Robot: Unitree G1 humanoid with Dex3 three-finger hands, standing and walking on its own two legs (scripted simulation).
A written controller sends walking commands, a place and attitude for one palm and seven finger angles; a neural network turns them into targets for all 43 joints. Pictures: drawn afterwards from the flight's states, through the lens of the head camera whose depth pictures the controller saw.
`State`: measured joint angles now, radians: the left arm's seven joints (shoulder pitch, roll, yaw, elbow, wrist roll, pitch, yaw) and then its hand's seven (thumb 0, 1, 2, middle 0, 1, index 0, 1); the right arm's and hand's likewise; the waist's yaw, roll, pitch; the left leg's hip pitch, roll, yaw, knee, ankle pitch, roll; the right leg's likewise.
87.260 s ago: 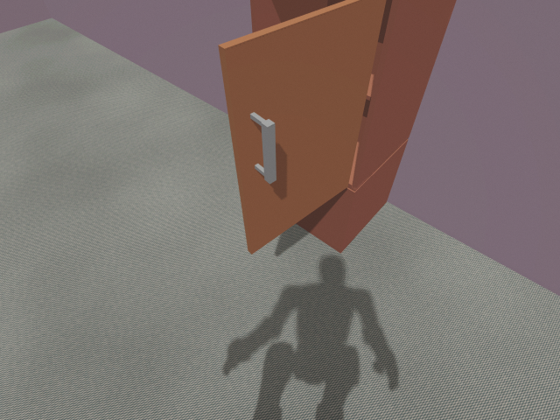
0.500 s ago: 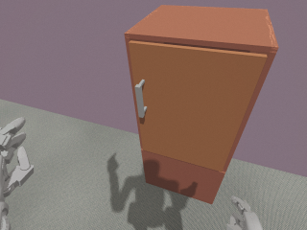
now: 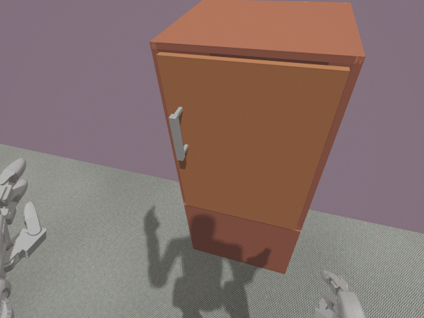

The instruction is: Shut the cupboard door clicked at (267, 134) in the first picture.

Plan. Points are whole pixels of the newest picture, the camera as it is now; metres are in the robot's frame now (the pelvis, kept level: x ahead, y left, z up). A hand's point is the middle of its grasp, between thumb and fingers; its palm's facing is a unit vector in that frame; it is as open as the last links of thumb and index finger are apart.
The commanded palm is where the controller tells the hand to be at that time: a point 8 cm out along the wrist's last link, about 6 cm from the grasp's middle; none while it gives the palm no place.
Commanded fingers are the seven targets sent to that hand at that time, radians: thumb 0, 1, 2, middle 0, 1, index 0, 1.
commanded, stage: step back with the hand held close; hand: left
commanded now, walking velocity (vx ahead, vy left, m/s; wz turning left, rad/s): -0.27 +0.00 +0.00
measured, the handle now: (180, 134) +0.57 +0.15 +0.03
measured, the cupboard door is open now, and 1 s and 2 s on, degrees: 0 0 0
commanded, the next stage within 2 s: stop stepping back and stand still in 1.14 s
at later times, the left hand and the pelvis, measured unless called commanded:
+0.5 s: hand (6, 268) +0.14 +0.29 +0.15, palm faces +0.40 -0.79 -0.46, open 7.4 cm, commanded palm +0.08 +0.32 +0.17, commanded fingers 0.00 0.90 0.90 -0.20 -0.30 -0.20 -0.30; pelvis -0.06 +0.03 -0.01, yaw -1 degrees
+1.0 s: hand out of the picture +0.05 +0.30 +0.17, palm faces +0.48 -0.77 -0.42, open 7.5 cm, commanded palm -0.03 +0.33 +0.17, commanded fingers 0.00 0.90 0.90 -0.20 -0.30 -0.20 -0.30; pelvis -0.15 +0.03 -0.02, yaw +3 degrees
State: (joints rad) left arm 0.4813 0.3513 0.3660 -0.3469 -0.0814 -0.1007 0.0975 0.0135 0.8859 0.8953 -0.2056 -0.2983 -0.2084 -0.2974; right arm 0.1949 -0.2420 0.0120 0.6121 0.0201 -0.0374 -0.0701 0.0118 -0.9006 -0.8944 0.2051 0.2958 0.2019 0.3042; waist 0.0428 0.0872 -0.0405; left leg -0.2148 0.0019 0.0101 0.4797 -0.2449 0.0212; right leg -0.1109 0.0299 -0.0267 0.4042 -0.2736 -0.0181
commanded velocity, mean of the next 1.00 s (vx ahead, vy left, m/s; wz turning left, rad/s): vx -0.32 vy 0.00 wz -0.01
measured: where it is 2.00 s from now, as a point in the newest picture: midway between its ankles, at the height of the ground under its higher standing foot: outside the picture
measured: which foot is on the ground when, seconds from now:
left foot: down 0.00-1.00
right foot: down 0.00-0.96, up 0.98-1.00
